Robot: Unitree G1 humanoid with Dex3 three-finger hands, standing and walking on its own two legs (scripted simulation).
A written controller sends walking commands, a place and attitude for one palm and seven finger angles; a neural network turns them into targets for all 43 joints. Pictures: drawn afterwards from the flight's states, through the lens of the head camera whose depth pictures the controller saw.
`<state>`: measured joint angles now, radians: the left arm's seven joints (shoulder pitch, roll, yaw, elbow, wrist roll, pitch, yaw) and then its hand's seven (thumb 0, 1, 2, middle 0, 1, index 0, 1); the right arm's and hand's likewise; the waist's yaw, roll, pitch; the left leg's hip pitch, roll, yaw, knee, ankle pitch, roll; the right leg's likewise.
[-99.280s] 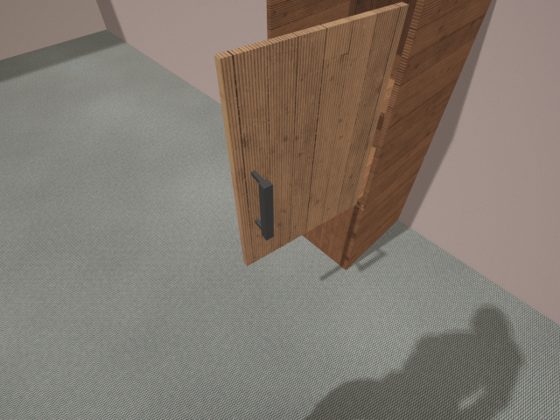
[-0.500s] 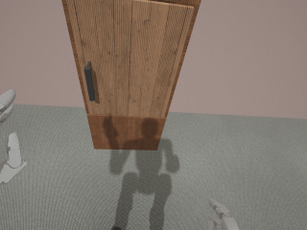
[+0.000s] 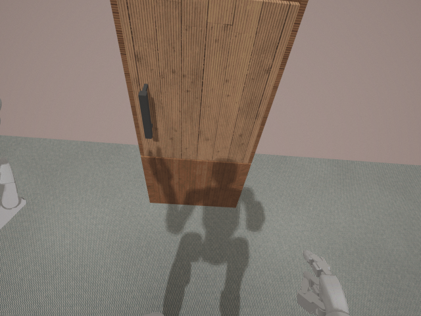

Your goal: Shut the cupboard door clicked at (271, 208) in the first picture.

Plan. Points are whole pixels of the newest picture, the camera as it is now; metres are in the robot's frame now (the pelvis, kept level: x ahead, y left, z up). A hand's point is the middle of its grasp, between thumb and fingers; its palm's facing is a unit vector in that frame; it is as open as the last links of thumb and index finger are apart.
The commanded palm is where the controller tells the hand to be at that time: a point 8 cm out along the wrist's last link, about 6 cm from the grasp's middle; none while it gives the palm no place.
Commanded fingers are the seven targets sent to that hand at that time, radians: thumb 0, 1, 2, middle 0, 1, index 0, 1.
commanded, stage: stop stepping back and stand still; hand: left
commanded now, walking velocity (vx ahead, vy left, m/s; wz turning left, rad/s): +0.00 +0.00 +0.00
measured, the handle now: (147, 112) +0.69 +0.22 -0.08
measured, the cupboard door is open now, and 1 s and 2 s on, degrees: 0 0 0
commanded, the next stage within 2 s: let the arm hang, fingers relaxed in 0.02 s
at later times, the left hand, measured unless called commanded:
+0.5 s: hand out of the picture -0.05 +0.19 -0.19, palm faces +0.09 -0.99 -0.13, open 7.0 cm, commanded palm none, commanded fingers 0.00 0.90 0.90 -0.20 -0.30 -0.20 -0.30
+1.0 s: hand out of the picture -0.08 +0.17 -0.17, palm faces +0.08 -0.98 -0.18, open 7.4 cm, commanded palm none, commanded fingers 0.00 0.90 0.90 -0.20 -0.30 -0.20 -0.30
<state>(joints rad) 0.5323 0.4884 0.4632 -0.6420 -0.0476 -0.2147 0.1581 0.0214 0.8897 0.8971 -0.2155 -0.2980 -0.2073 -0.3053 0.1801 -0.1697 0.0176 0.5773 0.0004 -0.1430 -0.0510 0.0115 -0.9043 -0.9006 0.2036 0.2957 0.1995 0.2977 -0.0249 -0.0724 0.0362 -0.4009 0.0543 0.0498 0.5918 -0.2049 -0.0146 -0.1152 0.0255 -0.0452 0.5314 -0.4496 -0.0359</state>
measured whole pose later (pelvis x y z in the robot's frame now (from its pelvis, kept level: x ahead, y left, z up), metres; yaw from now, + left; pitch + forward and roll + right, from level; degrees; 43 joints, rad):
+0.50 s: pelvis -0.02 +0.02 -0.01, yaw +3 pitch -2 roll -1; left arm 0.41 0.20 0.02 0.93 0.02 0.08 0.02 0.01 0.99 0.90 -0.21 -0.30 -0.20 -0.30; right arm 0.30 -0.20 0.01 0.96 -0.04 0.05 0.00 0.01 -0.91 -0.90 0.20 0.30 0.20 0.30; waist 0.00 -0.08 0.05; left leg -0.41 0.02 0.01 0.64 -0.19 0.01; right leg -0.11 0.00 -0.11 0.60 -0.45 -0.02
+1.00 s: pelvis -0.02 +0.02 +0.01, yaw +2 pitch -3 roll +0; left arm 0.40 0.12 0.00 1.13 0.02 0.01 0.04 0.00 0.91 0.90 -0.20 -0.29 -0.19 -0.30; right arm 0.31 -0.13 0.00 1.13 -0.02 0.03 -0.02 0.01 -0.92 -0.90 0.20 0.30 0.20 0.30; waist -0.01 0.00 0.00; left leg -0.31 0.01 0.04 0.48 -0.12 0.01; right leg -0.05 -0.01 -0.06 0.49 -0.39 -0.02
